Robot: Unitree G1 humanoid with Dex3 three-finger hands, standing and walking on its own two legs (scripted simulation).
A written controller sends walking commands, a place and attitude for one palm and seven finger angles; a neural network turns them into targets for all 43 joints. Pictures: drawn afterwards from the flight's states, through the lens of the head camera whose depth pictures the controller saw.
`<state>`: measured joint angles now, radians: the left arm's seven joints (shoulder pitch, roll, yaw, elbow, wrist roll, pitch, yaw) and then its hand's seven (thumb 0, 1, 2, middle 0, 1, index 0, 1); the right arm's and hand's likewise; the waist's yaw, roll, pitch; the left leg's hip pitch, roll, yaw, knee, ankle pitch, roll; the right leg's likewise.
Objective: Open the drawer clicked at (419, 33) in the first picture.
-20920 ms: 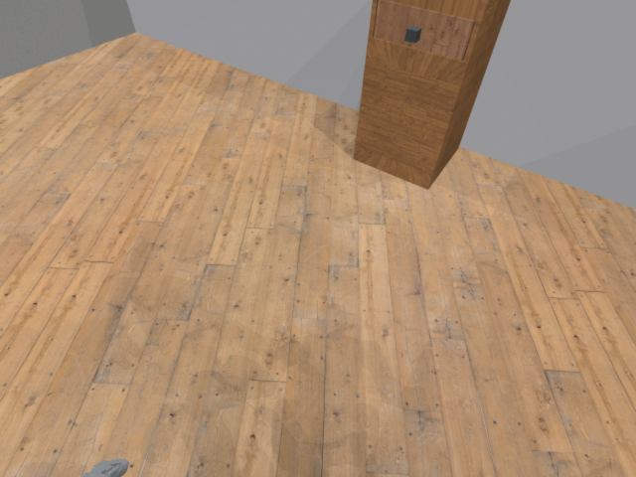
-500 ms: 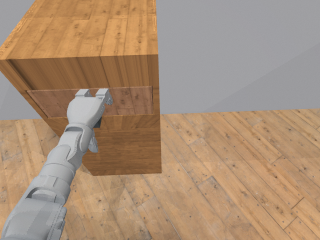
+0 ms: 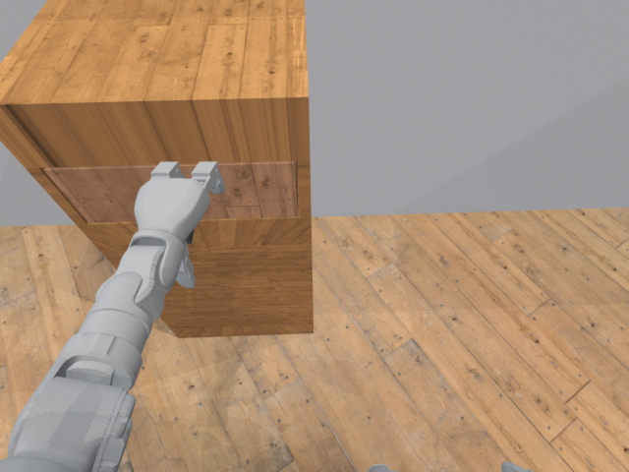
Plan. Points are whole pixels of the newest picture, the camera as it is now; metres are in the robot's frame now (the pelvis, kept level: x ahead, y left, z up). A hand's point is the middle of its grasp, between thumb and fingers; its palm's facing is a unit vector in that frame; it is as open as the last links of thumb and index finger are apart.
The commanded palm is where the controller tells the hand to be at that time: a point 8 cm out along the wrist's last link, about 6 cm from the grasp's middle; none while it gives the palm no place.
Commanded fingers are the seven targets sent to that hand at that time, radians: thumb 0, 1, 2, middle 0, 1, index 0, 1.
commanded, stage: re-aim the fingers above the handle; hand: left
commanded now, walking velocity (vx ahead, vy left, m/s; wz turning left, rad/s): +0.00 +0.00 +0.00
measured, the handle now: (178, 215) +0.51 +0.23 -0.04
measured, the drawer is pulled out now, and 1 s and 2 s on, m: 0.00 0.00 0.00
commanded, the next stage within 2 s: lower the fingers behind the handle in 0.34 s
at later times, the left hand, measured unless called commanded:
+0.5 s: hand (187, 211) +0.45 +0.18 +0.04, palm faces +0.12 -0.03 -0.99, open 13.8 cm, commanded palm +0.41 +0.21 +0.08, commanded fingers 0.00 -0.50 0.30 -0.30 -1.20 -0.30 -1.20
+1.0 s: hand (166, 242) +0.43 +0.22 -0.01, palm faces +0.02 +0.00 -1.00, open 13.9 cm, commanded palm +0.41 +0.22 +0.05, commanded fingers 0.00 -0.50 0.30 -0.30 -1.20 -0.30 -1.20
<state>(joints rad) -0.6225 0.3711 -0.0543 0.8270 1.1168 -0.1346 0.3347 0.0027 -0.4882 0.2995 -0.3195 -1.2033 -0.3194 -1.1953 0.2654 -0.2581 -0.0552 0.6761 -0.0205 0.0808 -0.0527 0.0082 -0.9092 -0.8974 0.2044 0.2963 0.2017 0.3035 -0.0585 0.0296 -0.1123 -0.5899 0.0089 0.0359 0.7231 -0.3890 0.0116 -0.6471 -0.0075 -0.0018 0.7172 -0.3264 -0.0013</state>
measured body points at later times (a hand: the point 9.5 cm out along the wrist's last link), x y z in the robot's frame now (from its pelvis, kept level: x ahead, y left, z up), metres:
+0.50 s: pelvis +0.00 +0.00 +0.00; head +0.08 -0.01 +0.44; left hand +0.44 +0.18 +0.09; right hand +0.09 -0.27 -0.14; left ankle -0.03 +0.11 -0.71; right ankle +0.01 -0.12 -0.71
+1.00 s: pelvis -0.01 +0.00 -0.02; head +0.09 -0.01 +0.42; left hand +0.43 +0.22 +0.04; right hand +0.06 -0.28 -0.15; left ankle -0.03 +0.11 -0.71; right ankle +0.01 -0.12 -0.71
